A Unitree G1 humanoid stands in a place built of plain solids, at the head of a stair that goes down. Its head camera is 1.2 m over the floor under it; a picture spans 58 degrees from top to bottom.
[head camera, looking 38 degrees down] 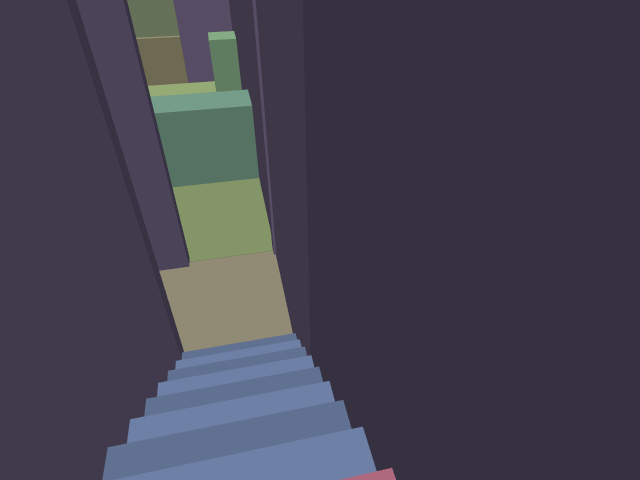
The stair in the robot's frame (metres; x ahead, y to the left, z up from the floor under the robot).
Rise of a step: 0.20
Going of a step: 0.23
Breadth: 0.91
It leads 12 degrees to the left of straight ahead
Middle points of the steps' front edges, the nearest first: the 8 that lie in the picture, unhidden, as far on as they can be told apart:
0.67 0.30 -0.20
0.89 0.35 -0.40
1.12 0.40 -0.60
1.34 0.45 -0.80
1.57 0.50 -1.00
1.79 0.55 -1.20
2.02 0.59 -1.40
2.24 0.64 -1.60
